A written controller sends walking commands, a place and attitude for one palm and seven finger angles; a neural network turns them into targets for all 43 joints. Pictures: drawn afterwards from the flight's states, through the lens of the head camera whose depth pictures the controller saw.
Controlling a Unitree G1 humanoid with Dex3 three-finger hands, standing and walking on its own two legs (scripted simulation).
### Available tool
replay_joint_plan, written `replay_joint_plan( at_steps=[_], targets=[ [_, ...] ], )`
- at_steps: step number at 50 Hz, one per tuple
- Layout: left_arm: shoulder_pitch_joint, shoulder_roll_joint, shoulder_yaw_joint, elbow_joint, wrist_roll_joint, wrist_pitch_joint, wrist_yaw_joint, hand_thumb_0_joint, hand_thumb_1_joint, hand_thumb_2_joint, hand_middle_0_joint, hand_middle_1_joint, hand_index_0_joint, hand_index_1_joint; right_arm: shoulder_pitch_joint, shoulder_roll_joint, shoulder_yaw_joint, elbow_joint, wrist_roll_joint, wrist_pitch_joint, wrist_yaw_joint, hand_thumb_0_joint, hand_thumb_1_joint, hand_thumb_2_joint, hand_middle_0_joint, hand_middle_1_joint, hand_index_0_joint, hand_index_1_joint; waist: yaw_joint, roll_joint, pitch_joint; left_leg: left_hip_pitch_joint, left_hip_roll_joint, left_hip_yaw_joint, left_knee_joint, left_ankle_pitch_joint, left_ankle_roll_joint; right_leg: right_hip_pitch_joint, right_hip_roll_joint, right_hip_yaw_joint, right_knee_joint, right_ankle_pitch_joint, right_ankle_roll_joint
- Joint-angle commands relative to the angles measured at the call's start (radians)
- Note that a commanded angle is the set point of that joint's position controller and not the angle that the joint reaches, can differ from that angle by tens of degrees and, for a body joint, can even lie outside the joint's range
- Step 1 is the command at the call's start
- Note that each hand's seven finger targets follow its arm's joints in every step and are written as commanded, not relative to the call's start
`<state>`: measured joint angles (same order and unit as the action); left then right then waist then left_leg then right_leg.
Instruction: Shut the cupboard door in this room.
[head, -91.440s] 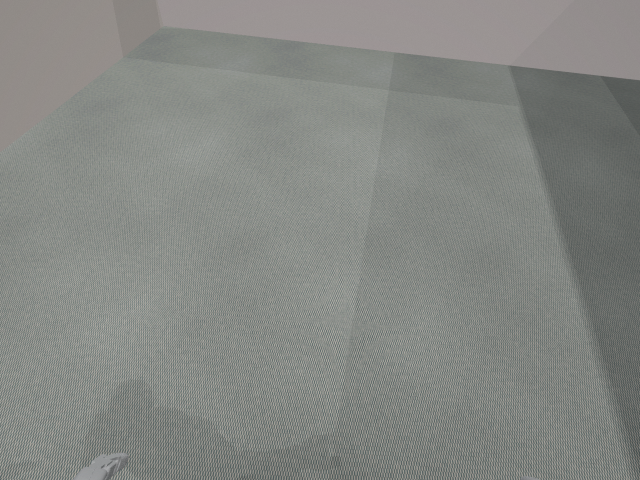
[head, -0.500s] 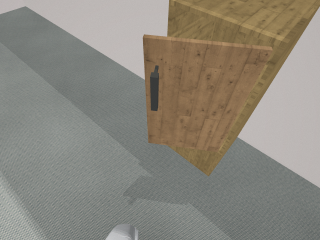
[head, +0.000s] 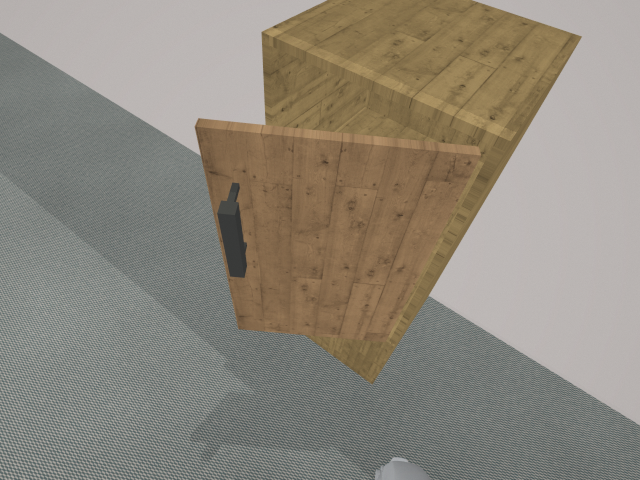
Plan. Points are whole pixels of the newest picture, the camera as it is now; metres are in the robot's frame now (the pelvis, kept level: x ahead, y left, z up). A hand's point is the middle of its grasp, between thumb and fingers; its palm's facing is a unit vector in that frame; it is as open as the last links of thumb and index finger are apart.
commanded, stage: come to a stop and stand still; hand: left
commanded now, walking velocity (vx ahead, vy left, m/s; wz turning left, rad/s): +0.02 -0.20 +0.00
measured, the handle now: (236, 231) +0.45 +0.17 -0.01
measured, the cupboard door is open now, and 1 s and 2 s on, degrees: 33 33 33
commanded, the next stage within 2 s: look again from close up in 1.52 s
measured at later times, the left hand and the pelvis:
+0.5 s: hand out of the picture +0.05 +0.12 -0.17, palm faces +0.11 -0.95 -0.29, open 7.4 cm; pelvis +0.01 -0.08 +0.00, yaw +2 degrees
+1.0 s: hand out of the picture -0.01 +0.15 -0.18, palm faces +0.04 -0.99 -0.15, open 7.4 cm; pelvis -0.02 -0.03 +0.01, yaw +1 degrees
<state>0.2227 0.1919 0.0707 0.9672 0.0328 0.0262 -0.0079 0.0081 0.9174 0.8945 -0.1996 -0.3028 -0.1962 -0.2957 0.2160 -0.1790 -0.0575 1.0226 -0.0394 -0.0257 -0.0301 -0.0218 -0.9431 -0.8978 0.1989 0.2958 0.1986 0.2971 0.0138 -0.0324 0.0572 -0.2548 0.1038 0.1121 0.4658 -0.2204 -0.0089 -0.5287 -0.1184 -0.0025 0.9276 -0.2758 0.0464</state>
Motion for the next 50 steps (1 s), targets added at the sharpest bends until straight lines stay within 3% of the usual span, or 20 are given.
replay_joint_plan(
  at_steps=[1,3,4,5,6,7,8,9,10,13,18,27,30,31,32,33,34,37,44,50],
  targets=[
    [0.041,0.013,0.0,-0.034,-0.001,0.0,-0.018,0.0,0.9,0.9,-0.2,-0.3,-0.2,-0.3,0.081,-0.196,-0.045,-0.043,-0.005,0.008,-0.003,0.0,-0.9,-0.9,0.2,0.3,0.2,0.3,-0.043,0.26,-0.036,-0.018,0.193,-0.13,-0.156,0.108,0.125,0.125,0.051,-0.108,-0.213,-0.021,0.012],
    [0.053,0.03,0.003,-0.036,-0.002,-0.011,-0.019,0.0,0.9,0.9,-0.2,-0.3,-0.2,-0.3,0.076,-0.207,-0.051,-0.047,-0.005,0.019,-0.005,0.0,-0.9,-0.9,0.2,0.3,0.2,0.3,-0.029,0.256,-0.055,-0.035,0.177,-0.138,-0.074,0.1,0.092,0.232,0.077,-0.121,-0.348,0.012,0.001],
    [0.121,0.051,0.008,-0.015,-0.003,-0.023,-0.015,0.0,0.9,0.9,-0.2,-0.3,-0.2,-0.3,0.068,-0.189,-0.043,-0.051,-0.003,0.023,-0.003,0.0,-0.9,-0.9,0.2,0.3,0.2,0.3,0.007,0.213,-0.096,-0.048,0.124,-0.095,0.03,0.083,0.046,0.34,0.081,-0.109,-0.465,0.073,-0.003],
    [0.191,0.117,0.016,0.014,-0.001,-0.045,-0.004,0.0,0.9,0.9,-0.2,-0.3,-0.2,-0.3,0.086,-0.124,-0.028,-0.056,0.005,0.022,0.003,0.0,-0.9,-0.9,0.2,0.3,0.2,0.3,0.036,0.016,-0.149,-0.122,0.034,-0.035,0.193,-0.071,-0.01,0.48,-0.026,0.002,-0.562,0.251,-0.015],
    [0.189,0.219,0.028,0.029,0.002,-0.057,0.014,0.0,0.9,0.9,-0.2,-0.3,-0.2,-0.3,0.106,-0.017,0.002,-0.079,0.017,0.025,0.005,0.0,-0.9,-0.9,0.2,0.3,0.2,0.3,0.02,-0.316,-0.19,-0.269,-0.058,-0.001,0.363,-0.409,-0.053,0.551,-0.262,0.215,-0.566,0.593,-0.068],
    [0.178,0.212,0.01,0.016,-0.01,-0.056,0.022,0.0,0.9,0.9,-0.2,-0.3,-0.2,-0.3,0.107,-0.05,0.007,-0.076,0.025,0.037,-0.005,0.0,-0.9,-0.9,0.2,0.3,0.2,0.3,0.031,-0.216,-0.239,-0.169,-0.029,-0.117,0.407,-0.438,-0.036,0.473,-0.299,0.203,-0.546,0.754,-0.13],
    [0.123,0.187,0.002,0.006,-0.004,-0.055,0.026,0.0,0.9,0.9,-0.2,-0.3,-0.2,-0.3,0.109,-0.026,0.007,-0.075,0.028,0.039,-0.004,0.0,-0.9,-0.9,0.2,0.3,0.2,0.3,0.004,-0.118,-0.179,-0.169,-0.031,-0.109,0.409,-0.408,-0.032,0.444,-0.284,0.14,-0.525,0.856,-0.159],
    [0.079,0.185,0.013,0.004,-0.003,-0.06,0.034,0.0,0.9,0.9,-0.2,-0.3,-0.2,-0.3,0.119,-0.03,0.005,-0.052,0.029,0.043,-0.007,0.0,-0.9,-0.9,0.2,0.3,0.2,0.3,-0.006,-0.238,-0.182,-0.207,-0.039,-0.097,0.468,-0.383,-0.042,0.48,-0.248,0.154,-0.464,1.028,-0.159],
    [0.071,0.169,0.007,0.004,-0.008,-0.058,0.04,0.0,0.9,0.9,-0.2,-0.3,-0.2,-0.3,0.126,-0.064,-0.002,-0.031,0.03,0.048,-0.008,0.0,-0.9,-0.9,0.2,0.3,0.2,0.3,0.001,-0.257,-0.169,-0.235,-0.047,-0.105,0.531,-0.347,-0.052,0.51,-0.237,0.129,-0.443,1.106,-0.168],
    [0.096,0.183,0.019,0.009,-0.011,-0.042,0.053,0.0,0.9,0.9,-0.2,-0.3,-0.2,-0.3,0.075,-0.091,-0.011,-0.036,0.027,0.067,0.001,0.0,-0.9,-0.9,0.2,0.3,0.2,0.3,0.035,-0.135,-0.132,-0.291,-0.078,-0.112,0.649,-0.291,-0.068,0.524,-0.274,0.127,-0.466,1.066,-0.211],
    [0.085,0.184,0.03,-0.003,-0.008,-0.033,0.073,0.0,0.9,0.9,-0.2,-0.3,-0.2,-0.3,-0.003,-0.084,-0.018,-0.076,0.016,0.108,0.021,0.0,-0.9,-0.9,0.2,0.3,0.2,0.3,0.041,-0.079,-0.088,-0.313,-0.077,-0.158,0.732,-0.195,-0.081,0.428,-0.298,0.132,-0.536,0.757,-0.232],
    [0.046,0.205,0.035,-0.038,0.015,-0.014,0.051,0.0,0.9,0.9,-0.2,-0.3,-0.2,-0.3,-0.051,-0.055,-0.007,-0.107,0.027,0.073,0.04,0.0,-0.9,-0.9,0.2,0.3,0.2,0.3,0.044,-0.228,-0.07,-0.089,-0.098,-0.061,0.301,-0.211,-0.052,0.287,-0.203,0.143,-0.623,0.093,-0.185],
    [0.032,0.185,0.025,-0.02,0.002,-0.005,0.042,0.0,0.9,0.9,-0.2,-0.3,-0.2,-0.3,0.043,-0.05,0.004,-0.062,0.029,0.045,0.032,0.0,-0.9,-0.9,0.2,0.3,0.2,0.3,-0.01,-0.168,-0.099,0.173,-0.117,-0.014,-0.046,-0.054,-0.041,0.18,-0.113,0.089,-0.564,-0.08,-0.104],
    [0.041,0.14,0.009,-0.02,-0.008,-0.002,0.038,0.0,0.9,0.9,-0.2,-0.3,-0.2,-0.3,0.076,-0.095,-0.002,-0.049,0.028,0.033,0.025,0.0,-0.9,-0.9,0.2,0.3,0.2,0.3,-0.025,-0.017,-0.117,0.26,-0.045,-0.064,-0.138,-0.057,-0.035,0.124,-0.057,0.037,-0.47,-0.144,-0.06],
    [0.058,0.075,-0.007,-0.028,-0.018,0.0,0.032,0.0,0.9,0.9,-0.2,-0.3,-0.2,-0.3,0.066,-0.166,-0.016,-0.056,0.016,0.026,0.02,0.0,-0.9,-0.9,0.2,0.3,0.2,0.3,-0.028,0.257,-0.086,0.203,0.151,-0.333,-0.245,-0.156,0.024,0.036,0.033,-0.045,-0.308,-0.219,-0.004],
    [0.031,0.053,-0.015,-0.037,-0.012,0.003,0.035,0.0,0.9,0.9,-0.2,-0.3,-0.2,-0.3,0.028,-0.21,-0.016,-0.079,0.01,0.038,0.017,0.0,-0.9,-0.9,0.2,0.3,0.2,0.3,-0.037,0.338,-0.008,0.002,0.27,-0.429,-0.312,-0.228,0.104,0.068,0.05,-0.048,-0.173,-0.269,0.005],
    [0.022,0.057,-0.012,-0.035,-0.013,0.0,0.03,0.0,0.9,0.9,-0.2,-0.3,-0.2,-0.3,-0.027,-0.194,-0.005,-0.089,-0.001,0.042,0.016,0.0,-0.9,-0.9,0.2,0.3,0.2,0.3,-0.015,0.259,0.05,-0.152,0.282,-0.419,-0.335,-0.32,0.154,0.121,0.027,-0.015,-0.108,-0.218,-0.007],
    [0.069,0.065,-0.007,0.033,0.001,0.002,0.012,0.0,0.9,0.9,-0.2,-0.3,-0.2,-0.3,-0.032,-0.132,0.012,-0.07,0.003,0.022,0.001,0.0,-0.9,-0.9,0.2,0.3,0.2,0.3,-0.004,0.216,0.098,-0.073,0.172,-0.327,-0.34,-0.252,0.112,0.049,0.063,0.006,0.045,-0.092,-0.018],
    [0.041,0.065,-0.002,0.028,-0.003,0.0,0.003,0.0,0.9,0.9,-0.2,-0.3,-0.2,-0.3,0.144,-0.142,0.002,-0.015,0.003,0.002,-0.026,0.0,-0.9,-0.9,0.2,0.3,0.2,0.3,-0.045,0.168,-0.021,0.211,0.216,-0.27,-0.208,0.35,0.146,-0.035,0.068,0.024,0.086,-0.102,0.0],
    [-0.021,0.027,-0.015,0.013,-0.017,-0.003,0.002,0.0,0.9,0.9,-0.2,-0.3,-0.2,-0.3,0.169,-0.16,-0.006,0.017,0.0,0.01,-0.027,0.0,-0.9,-0.9,0.2,0.3,0.2,0.3,-0.061,0.239,-0.071,0.21,0.198,-0.243,-0.148,0.468,0.147,0.131,0.081,-0.035,-0.191,-0.184,-0.009]
  ],
)
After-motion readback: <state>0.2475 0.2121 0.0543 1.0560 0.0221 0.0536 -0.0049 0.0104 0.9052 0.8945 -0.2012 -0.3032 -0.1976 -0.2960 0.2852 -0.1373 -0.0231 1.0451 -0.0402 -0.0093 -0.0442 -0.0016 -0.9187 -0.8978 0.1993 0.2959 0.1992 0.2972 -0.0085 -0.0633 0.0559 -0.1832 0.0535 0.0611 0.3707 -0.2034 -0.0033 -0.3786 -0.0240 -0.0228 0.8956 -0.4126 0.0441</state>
